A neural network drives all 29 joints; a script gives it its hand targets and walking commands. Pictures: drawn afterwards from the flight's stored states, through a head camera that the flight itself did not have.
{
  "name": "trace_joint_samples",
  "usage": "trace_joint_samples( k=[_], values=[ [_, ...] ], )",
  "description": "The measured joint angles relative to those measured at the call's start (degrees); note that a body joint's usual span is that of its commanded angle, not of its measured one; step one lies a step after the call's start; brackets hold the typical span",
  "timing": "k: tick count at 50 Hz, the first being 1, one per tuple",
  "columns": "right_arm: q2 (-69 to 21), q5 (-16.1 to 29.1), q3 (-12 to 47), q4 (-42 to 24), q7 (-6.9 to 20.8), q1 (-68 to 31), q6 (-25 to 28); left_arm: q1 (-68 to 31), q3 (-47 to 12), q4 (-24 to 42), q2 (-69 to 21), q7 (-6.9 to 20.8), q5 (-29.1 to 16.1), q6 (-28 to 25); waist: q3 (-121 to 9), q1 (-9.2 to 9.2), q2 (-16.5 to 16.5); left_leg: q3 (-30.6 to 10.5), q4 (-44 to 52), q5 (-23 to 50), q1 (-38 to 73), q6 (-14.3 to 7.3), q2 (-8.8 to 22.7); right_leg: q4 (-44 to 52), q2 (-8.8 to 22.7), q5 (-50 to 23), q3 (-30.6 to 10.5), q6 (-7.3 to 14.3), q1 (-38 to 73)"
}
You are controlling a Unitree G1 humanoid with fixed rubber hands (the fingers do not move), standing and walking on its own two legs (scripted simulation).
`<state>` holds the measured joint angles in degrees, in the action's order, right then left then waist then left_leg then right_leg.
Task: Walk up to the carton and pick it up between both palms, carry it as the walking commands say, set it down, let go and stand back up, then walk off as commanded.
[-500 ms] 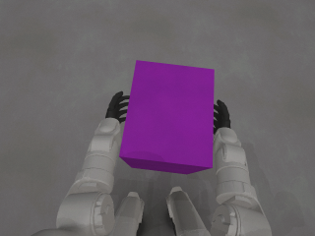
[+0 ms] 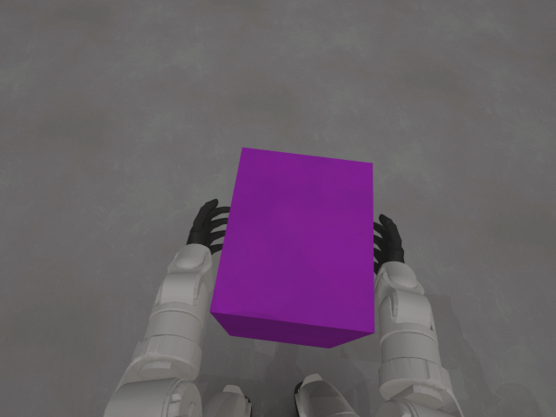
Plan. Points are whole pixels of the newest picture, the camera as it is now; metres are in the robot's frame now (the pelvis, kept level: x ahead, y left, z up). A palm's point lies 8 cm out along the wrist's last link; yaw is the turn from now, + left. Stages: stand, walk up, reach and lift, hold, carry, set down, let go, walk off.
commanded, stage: reach and lift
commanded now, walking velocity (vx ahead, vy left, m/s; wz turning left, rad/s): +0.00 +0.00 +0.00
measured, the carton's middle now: (291, 261) +0.36 -0.05 -0.10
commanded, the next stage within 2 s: none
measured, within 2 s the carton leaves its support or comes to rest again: neither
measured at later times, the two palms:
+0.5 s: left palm (189, 244) +0.34 +0.10 +0.04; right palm (408, 263) +0.30 -0.19 +0.04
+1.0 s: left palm (169, 244) +0.32 +0.11 +0.08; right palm (415, 254) +0.29 -0.18 +0.09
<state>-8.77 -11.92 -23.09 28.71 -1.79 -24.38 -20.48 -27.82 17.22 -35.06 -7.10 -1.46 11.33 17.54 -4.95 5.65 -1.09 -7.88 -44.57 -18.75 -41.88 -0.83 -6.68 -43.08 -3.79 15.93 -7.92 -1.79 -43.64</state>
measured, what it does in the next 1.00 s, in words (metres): stands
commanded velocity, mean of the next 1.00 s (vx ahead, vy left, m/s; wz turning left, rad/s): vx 0.00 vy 0.00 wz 0.00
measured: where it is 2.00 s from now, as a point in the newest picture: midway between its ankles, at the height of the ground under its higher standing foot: outside the picture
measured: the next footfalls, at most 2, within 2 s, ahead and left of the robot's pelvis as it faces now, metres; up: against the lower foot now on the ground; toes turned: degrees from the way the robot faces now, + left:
none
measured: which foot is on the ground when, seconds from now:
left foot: down 0.00-1.00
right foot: down 0.00-1.00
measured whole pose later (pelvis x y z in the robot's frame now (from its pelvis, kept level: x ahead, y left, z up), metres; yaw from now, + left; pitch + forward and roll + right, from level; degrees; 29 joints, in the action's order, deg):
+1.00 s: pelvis +0.01 -0.01 +0.04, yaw -1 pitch -7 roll +0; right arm -9.4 -13.4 -16.8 19.0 -3.0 -17.9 -42.7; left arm -19.8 12.7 -24.5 -7.0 -0.3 11.8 39.0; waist -1.3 3.0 0.5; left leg -8.2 -25.4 -14.0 -4.4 -1.0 -3.9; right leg -23.8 -3.4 10.7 -7.9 -0.4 -6.2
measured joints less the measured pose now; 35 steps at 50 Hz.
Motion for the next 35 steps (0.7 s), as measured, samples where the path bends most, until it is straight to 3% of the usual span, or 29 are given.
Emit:
trace_joint_samples(
  k=[19,35],
  values=[
    [-0.66,-0.96,2.13,-3.54,0.14,4.91,-6.27,5.43,-1.67,3.28,-0.86,0.44,0.87,5.46,2.09,-0.18,0.71,-0.14,11.66,3.49,18.24,-0.4,1.3,11.92,0.49,-3.75,-0.45,0.4,18.28],
    [-0.35,-0.64,5.72,-8.56,-0.92,7.63,-15.74,8.52,-4.96,8.41,-0.3,0.61,0.7,14.53,2.58,-0.87,1.38,-0.19,17.71,4.79,31.29,-0.47,2.06,17.49,0.71,-4.92,-0.39,0.9,31.06]
  ],
)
